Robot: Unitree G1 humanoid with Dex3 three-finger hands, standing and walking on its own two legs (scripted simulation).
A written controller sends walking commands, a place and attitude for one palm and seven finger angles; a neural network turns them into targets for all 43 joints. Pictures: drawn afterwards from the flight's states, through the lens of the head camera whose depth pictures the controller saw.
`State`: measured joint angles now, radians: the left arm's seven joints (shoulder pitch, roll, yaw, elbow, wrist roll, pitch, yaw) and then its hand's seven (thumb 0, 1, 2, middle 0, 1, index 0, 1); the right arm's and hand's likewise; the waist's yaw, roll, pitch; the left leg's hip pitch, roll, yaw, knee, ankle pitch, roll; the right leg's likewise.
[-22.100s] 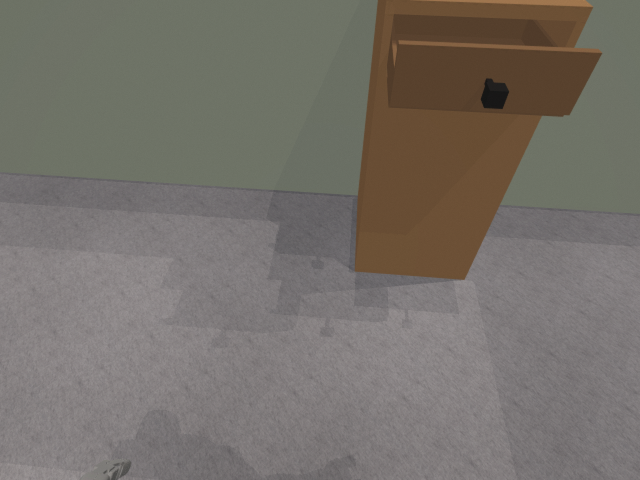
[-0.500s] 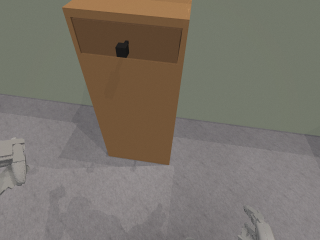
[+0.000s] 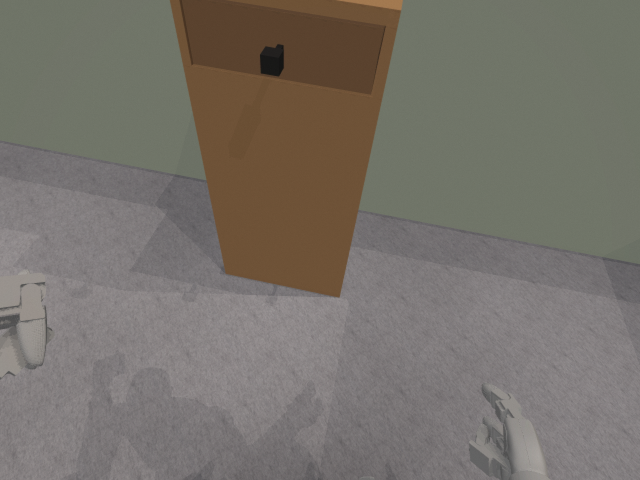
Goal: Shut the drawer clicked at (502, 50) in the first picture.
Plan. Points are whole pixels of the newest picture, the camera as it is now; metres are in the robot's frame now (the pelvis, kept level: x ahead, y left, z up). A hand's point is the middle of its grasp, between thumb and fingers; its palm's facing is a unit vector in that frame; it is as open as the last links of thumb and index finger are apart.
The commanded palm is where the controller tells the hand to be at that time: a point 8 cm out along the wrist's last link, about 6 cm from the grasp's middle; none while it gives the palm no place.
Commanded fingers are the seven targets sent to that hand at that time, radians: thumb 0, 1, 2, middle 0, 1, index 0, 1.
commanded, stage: stop stepping back and stand still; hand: left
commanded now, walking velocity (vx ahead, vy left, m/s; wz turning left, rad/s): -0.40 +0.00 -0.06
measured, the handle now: (275, 56) +0.81 +0.14 +0.12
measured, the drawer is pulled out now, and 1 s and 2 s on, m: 0.00 0.00 0.00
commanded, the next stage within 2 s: let the arm hang, fingers relaxed in 0.80 s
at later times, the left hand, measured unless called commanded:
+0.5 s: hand out of the picture +0.08 +0.22 +0.17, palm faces +0.36 -0.83 -0.43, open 3.2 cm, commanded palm +0.02 +0.26 +0.19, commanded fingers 0.00 0.90 0.90 -1.40 -1.60 -1.40 -1.60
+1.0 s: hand out of the picture +0.09 +0.23 +0.05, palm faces +0.19 -0.87 -0.45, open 3.2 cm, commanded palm none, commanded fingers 0.00 0.90 0.90 -1.16 -1.34 -1.16 -1.34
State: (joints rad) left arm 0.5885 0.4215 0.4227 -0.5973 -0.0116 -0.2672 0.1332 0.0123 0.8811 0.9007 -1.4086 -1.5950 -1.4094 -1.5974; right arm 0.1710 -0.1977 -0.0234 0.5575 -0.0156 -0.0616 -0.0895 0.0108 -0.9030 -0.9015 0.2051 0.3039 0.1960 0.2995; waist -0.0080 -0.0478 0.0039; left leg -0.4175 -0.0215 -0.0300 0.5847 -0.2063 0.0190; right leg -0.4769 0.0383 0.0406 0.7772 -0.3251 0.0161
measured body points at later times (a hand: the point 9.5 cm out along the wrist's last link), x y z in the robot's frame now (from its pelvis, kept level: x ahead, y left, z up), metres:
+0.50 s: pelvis -0.12 -0.01 +0.00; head -0.14 -0.01 +0.45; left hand +0.05 +0.26 +0.19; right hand -0.01 -0.29 -0.08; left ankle -0.08 +0.10 -0.73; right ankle -0.13 -0.12 -0.73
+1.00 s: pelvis -0.13 -0.01 +0.00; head -0.14 -0.03 +0.45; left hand +0.07 +0.27 +0.08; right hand +0.03 -0.24 -0.11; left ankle -0.09 +0.11 -0.73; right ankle -0.13 -0.12 -0.73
